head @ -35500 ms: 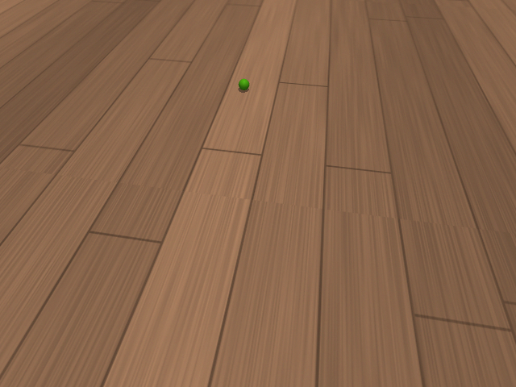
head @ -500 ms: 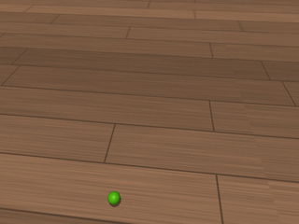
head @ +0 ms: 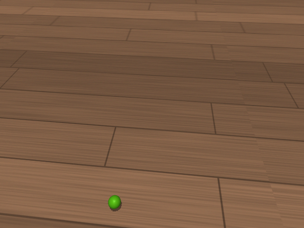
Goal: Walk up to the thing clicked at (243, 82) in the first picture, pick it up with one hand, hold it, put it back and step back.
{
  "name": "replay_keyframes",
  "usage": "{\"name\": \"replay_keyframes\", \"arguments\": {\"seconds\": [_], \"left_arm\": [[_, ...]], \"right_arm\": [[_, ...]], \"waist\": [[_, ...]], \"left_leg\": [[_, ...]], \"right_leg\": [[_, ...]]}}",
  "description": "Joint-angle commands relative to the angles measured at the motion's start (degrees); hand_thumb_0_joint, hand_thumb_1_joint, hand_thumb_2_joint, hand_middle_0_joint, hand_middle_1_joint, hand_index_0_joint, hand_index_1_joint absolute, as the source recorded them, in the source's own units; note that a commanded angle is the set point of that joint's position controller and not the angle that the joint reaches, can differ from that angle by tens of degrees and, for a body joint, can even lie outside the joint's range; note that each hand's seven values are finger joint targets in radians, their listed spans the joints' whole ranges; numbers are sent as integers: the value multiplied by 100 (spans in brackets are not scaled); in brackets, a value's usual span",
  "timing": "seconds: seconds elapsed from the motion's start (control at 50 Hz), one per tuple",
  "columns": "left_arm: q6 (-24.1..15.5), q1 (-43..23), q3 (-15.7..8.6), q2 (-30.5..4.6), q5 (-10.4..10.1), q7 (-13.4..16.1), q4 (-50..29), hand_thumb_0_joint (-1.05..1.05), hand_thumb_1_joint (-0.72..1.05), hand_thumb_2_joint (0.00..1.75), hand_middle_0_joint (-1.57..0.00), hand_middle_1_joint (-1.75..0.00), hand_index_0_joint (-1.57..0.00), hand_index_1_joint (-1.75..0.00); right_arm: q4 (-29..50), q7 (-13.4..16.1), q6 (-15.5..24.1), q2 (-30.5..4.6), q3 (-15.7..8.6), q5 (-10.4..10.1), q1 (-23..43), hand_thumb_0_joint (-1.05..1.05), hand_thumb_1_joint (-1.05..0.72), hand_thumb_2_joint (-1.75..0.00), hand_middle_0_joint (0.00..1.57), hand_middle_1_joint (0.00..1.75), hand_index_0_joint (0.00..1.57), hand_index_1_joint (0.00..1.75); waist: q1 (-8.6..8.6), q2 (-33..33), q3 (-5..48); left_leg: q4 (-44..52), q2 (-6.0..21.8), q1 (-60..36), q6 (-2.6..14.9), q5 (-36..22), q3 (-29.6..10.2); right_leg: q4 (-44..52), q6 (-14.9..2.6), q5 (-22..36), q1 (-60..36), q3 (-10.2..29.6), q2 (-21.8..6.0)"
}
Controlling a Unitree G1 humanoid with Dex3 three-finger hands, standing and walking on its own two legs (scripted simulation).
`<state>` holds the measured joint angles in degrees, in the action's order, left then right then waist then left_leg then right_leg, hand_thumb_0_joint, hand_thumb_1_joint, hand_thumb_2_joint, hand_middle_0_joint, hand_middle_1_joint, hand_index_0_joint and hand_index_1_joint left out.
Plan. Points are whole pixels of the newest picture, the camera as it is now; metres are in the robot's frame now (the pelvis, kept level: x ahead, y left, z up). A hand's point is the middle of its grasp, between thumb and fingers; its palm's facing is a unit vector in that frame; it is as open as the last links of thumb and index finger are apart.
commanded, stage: stand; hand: left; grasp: from above
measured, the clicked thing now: (114, 201) +0.41 +0.25 -0.75
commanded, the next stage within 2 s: step back in 0.40 s
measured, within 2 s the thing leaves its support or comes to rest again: neither
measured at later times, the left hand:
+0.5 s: hand out of the picture +0.07 +0.25 -0.16, palm faces +0.01 -0.94 -0.35, open 7.4 cm
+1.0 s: hand out of the picture +0.04 +0.31 -0.18, palm faces -0.09 -0.93 -0.35, open 7.4 cm
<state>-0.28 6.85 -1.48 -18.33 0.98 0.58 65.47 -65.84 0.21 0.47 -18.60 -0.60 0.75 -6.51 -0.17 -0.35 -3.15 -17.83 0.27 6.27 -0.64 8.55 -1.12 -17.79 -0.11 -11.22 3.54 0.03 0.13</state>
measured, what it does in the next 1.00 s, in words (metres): walks backwards: left foot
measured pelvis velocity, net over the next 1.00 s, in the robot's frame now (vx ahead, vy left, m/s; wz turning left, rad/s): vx -0.09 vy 0.05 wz -0.05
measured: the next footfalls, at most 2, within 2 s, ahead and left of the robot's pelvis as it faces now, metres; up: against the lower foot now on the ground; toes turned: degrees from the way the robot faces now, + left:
left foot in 0.70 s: -0.01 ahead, +0.13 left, +0.00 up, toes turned -2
right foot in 1.14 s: -0.11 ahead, -0.08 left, +0.00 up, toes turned -1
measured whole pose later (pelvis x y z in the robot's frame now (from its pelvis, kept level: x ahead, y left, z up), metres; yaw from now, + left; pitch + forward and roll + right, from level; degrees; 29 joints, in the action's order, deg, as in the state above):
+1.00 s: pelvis -0.09 +0.05 -0.02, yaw -3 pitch -2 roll -1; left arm 3.9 5.4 -3.8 -22.2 0.8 1.4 50.7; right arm -51.1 1.0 -1.3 -19.1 -2.4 1.1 -6.7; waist -1.1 2.4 -11.9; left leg -32.1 -1.1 16.5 3.8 14.1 2.2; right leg -59.8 0.6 -28.0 22.4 8.8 5.4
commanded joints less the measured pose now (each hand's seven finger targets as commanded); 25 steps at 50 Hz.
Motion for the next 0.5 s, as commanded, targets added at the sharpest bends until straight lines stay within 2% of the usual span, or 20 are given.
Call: {"name": "replay_keyframes", "arguments": {"seconds": [0.0,0.1,0.18,0.2,0.24,0.32,0.36,0.38,0.4,0.46,0.48], "left_arm": [[-146,-225,-173,-1175,-16,52,-367,0,90,90,-20,-30,-20,-30],[-173,-202,-167,-1221,-26,52,-376,0,90,90,-20,-30,-20,-30],[-166,-206,-163,-1243,-42,47,-376,0,90,90,-20,-30,-20,-30],[-177,-222,-166,-1251,-35,47,-400,0,90,90,-20,-30,-20,-30],[-169,-179,-164,-1247,-35,47,-370,0,90,90,-20,-30,-20,-30],[-175,-213,-156,-1271,-27,37,-409,0,90,90,-20,-30,-20,-30],[-170,-169,-145,-1239,-34,34,-395,0,90,90,-20,-30,-20,-30],[-105,-205,-414,-1738,-138,53,-522,0,90,90,-20,-30,-20,-30],[-85,-137,-425,-1704,-164,76,-608,0,90,90,-20,-30,-20,-30],[-46,-149,-486,-1729,-140,90,-850,0,90,90,-20,-30,-20,-30],[-21,-233,-504,-1759,-129,87,-942,0,90,90,-20,-30,-20,-30]], "right_arm": [[335,80,137,-1162,-205,9,214,0,-90,-90,20,30,20,30],[359,72,130,-1158,-199,-1,205,0,-90,-90,20,30,20,30],[322,65,133,-1169,-183,-8,142,0,-90,-90,20,30,20,30],[344,65,139,-1201,-189,-1,164,0,-90,-90,20,30,20,30],[351,64,131,-1179,-180,1,182,0,-90,-90,20,30,20,30],[360,64,138,-1195,-171,-2,171,0,-90,-90,20,30,20,30],[344,70,141,-1235,-179,-4,143,0,-90,-90,20,30,20,30],[510,41,35,-1539,-294,-29,408,0,-90,-90,20,30,20,30],[588,42,-6,-1433,-281,-74,277,0,-90,-90,20,30,20,30],[763,31,-73,-1383,-334,-109,170,0,-90,-90,20,30,20,30],[810,26,-110,-1350,-351,-100,122,0,-90,-90,20,30,20,30]], "waist": [[9,-12,320],[-2,76,393],[-12,37,262],[-12,-17,381],[-1,44,270],[6,16,352],[10,-3,295],[18,58,-287],[-11,71,-112],[-50,266,426],[-67,439,515]], "left_leg": [[232,657,-60,182,-523,-537],[186,658,-183,191,-715,-512],[239,655,-63,177,-530,-537],[209,663,-117,187,-622,-514],[244,654,-49,179,-448,-533],[214,666,-100,166,-677,-522],[230,674,-78,164,-578,-538],[-433,571,337,299,-1406,-551],[-682,514,400,308,-1566,-460],[-1346,284,348,304,-1325,-271],[-1597,139,420,278,-1006,-177]], "right_leg": [[308,-99,483,179,504,-699],[297,-99,721,156,520,-730],[346,-101,554,184,549,-719],[321,-105,675,143,560,-739],[357,-89,471,219,537,-714],[324,-99,695,162,524,-723],[337,-100,556,232,540,-706],[-114,-166,1648,659,648,-675],[-248,-239,1932,570,638,-706],[-336,-596,2298,454,832,-972],[-308,-743,2313,508,964,-1126]]}}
